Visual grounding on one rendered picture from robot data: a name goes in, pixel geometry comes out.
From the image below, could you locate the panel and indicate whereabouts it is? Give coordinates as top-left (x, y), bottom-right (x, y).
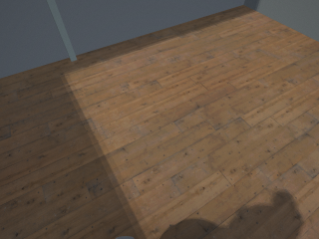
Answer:
top-left (46, 0), bottom-right (77, 62)

